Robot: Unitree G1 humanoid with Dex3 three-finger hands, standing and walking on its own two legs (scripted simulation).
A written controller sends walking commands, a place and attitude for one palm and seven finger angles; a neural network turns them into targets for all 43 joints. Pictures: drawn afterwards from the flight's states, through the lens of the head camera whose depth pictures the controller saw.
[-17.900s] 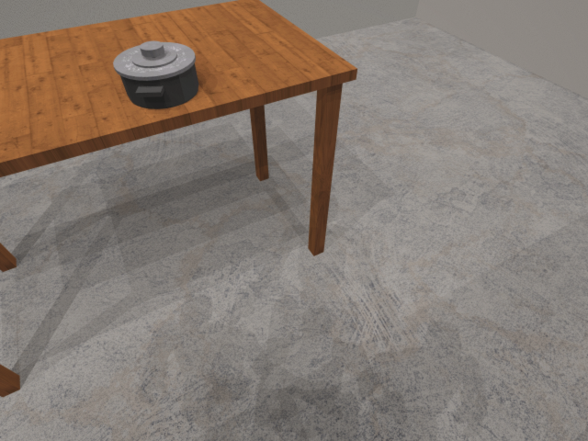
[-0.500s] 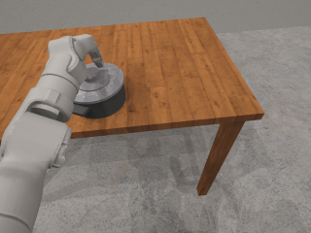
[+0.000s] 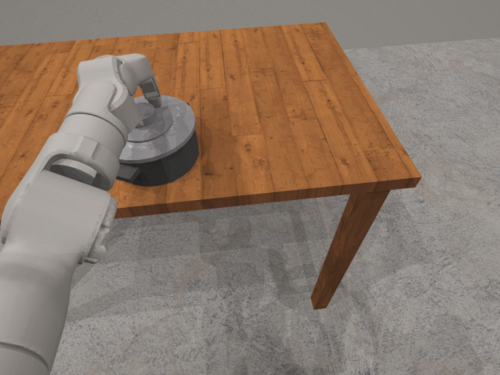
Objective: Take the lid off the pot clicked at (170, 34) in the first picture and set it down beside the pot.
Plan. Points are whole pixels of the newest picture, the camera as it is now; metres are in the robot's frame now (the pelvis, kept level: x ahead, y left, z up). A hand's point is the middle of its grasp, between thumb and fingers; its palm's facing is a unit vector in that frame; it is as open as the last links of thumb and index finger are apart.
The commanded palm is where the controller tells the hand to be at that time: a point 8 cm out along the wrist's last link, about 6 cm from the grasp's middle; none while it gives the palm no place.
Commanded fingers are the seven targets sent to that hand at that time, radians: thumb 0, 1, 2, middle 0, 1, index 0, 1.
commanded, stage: lower the open fingers around the knob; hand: left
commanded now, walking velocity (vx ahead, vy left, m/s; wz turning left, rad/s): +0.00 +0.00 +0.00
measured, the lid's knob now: (141, 114) +0.51 +0.16 +0.15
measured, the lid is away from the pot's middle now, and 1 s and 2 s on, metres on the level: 0.00 0.00 0.00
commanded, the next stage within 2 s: raise the hand to come down again in 1.22 s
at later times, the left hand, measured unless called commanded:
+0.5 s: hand (135, 110) +0.48 +0.15 +0.18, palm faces -0.38 -0.10 -0.92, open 10.0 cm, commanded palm +0.48 +0.16 +0.23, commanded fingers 0.00 -0.37 1.65 -0.87 -0.08 -0.87 -0.08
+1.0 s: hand (136, 106) +0.49 +0.15 +0.19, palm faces -0.38 -0.10 -0.92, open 10.0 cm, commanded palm +0.49 +0.16 +0.23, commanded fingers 0.00 -0.37 1.65 -0.87 -0.08 -0.87 -0.08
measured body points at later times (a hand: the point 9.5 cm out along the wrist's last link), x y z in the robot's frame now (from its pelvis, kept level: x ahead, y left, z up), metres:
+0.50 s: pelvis +0.00 +0.00 +0.00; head +0.04 -0.02 +0.45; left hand +0.50 +0.16 +0.24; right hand +0.06 -0.27 -0.14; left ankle +0.02 +0.12 -0.73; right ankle -0.05 -0.13 -0.73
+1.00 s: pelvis +0.00 +0.00 +0.00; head +0.04 -0.02 +0.45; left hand +0.51 +0.15 +0.24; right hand +0.05 -0.27 -0.14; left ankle +0.02 +0.12 -0.73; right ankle -0.05 -0.13 -0.73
